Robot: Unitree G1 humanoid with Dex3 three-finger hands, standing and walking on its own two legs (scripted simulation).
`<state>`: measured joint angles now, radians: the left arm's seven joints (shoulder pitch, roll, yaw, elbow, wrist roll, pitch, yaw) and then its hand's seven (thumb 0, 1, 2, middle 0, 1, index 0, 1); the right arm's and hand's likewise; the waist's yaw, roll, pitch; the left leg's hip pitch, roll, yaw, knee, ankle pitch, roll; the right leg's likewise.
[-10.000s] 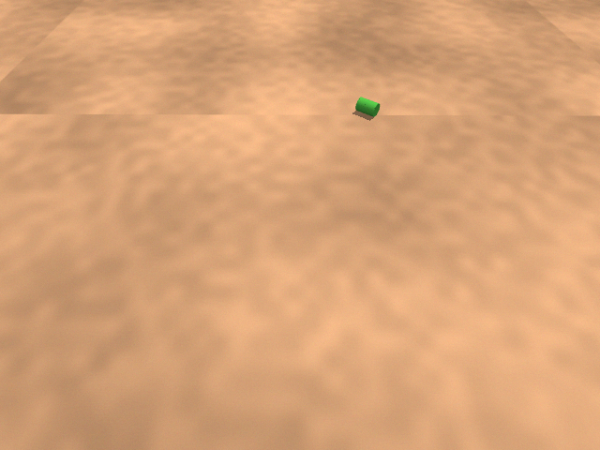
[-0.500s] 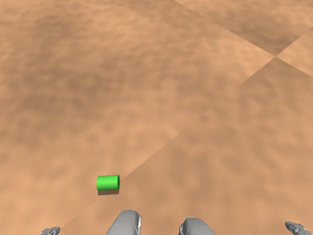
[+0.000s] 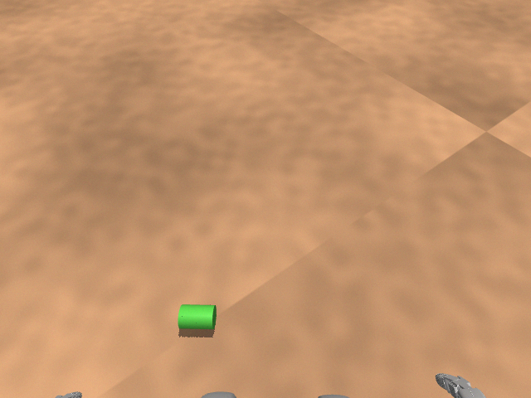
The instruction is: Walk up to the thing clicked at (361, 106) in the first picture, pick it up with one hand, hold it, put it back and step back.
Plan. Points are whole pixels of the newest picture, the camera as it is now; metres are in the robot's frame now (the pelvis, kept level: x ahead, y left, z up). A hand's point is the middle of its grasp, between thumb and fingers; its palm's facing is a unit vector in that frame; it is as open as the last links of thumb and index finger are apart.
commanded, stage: walk up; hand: left
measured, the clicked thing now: (197, 316) +0.45 +0.26 -0.72
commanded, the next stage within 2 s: stand in 1.12 s
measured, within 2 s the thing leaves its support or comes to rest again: neither
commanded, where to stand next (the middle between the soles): +0.07 +0.02 m, yaw -1 degrees
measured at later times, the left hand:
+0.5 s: hand out of the picture +0.09 +0.26 -0.13, palm faces -0.02 -0.94 -0.33, open 7.4 cm
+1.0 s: hand out of the picture +0.10 +0.26 -0.13, palm faces -0.03 -0.93 -0.35, open 7.4 cm
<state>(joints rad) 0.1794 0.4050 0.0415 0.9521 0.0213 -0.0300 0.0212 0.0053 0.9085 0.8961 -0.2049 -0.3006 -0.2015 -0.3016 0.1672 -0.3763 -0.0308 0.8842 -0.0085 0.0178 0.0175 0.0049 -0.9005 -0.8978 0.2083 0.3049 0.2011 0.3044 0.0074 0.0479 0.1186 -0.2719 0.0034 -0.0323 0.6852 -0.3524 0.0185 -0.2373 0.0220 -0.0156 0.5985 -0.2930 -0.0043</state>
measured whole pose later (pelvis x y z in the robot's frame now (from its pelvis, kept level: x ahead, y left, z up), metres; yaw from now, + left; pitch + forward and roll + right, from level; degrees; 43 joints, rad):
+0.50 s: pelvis +0.01 +0.01 +0.02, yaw +0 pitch -3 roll +0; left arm 0.11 0.36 0.00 1.11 0.01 -0.03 0.00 0.01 0.91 0.90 -0.21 -0.30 -0.20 -0.30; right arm 0.12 -0.35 -0.01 1.08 -0.01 -0.01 0.02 0.01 -0.90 -0.90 0.21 0.30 0.20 0.30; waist 0.01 -0.01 0.05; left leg -0.11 -0.02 0.00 0.36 -0.20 0.02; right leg -0.11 -0.02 0.01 0.34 -0.18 0.02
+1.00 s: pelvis +0.02 +0.01 +0.03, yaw -1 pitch -2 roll +0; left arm 0.09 0.35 0.00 1.15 0.02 -0.02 0.00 0.00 0.91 0.90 -0.21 -0.30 -0.20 -0.30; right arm 0.10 -0.35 -0.02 1.13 -0.01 0.00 0.02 0.00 -0.90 -0.90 0.21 0.30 0.20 0.30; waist 0.00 0.01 0.05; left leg -0.08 -0.02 0.00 0.31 -0.18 0.02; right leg -0.09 -0.01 0.01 0.30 -0.17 0.02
